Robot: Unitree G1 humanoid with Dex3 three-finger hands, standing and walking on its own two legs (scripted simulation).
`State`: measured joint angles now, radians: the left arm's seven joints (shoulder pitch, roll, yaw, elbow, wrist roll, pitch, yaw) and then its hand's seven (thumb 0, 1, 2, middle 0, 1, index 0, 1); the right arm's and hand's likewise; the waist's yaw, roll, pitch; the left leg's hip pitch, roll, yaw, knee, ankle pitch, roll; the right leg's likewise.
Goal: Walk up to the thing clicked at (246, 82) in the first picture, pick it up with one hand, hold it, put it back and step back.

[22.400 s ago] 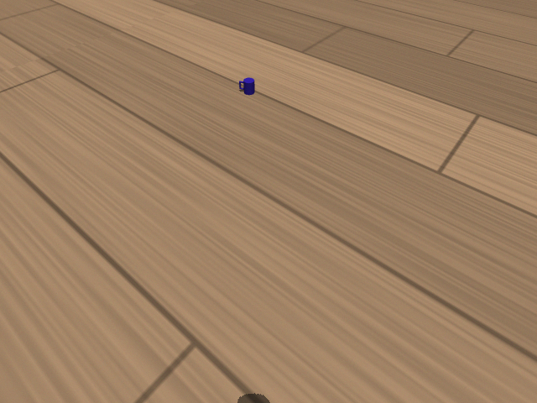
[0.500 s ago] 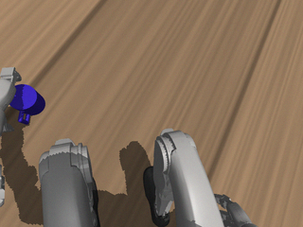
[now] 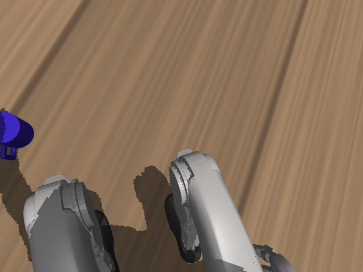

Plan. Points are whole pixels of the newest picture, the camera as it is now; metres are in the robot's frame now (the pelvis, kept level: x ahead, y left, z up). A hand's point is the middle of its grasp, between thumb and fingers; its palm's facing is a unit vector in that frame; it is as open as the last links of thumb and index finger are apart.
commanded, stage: rest palm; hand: left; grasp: from above
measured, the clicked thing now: (9, 137) +0.44 +0.33 -0.29
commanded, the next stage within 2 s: close in 1.04 s
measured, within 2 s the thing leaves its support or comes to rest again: neither
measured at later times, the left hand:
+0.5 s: hand (3, 130) +0.45 +0.32 -0.24, palm faces -0.40 -0.08 -0.91, open 14.2 cm
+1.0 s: hand (9, 135) +0.44 +0.31 -0.26, palm faces -0.45 -0.17 -0.88, open 14.2 cm
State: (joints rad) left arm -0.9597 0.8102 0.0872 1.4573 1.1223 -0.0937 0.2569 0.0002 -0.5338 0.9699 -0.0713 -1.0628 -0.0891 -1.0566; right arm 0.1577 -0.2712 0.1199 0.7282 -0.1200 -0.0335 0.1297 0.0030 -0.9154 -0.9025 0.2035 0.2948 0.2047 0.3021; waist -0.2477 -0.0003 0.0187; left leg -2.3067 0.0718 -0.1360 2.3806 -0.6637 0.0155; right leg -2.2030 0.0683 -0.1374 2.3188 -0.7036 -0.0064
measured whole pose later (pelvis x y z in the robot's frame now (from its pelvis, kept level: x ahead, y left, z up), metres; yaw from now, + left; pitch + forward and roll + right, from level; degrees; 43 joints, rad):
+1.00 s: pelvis +0.00 +0.01 -0.03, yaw -4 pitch +27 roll -12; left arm -0.92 0.94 0.17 1.60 1.25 -0.30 0.52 0.00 -0.52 0.98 -0.08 -0.98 -0.08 -0.99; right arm 0.12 -0.31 0.23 0.72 -0.24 -0.14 0.20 0.00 -0.90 -0.90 0.20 0.30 0.21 0.30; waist -0.31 -0.11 0.11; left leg -2.36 0.06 -0.24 2.53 -0.68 0.01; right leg -2.22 0.09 -0.22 2.40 -0.70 0.00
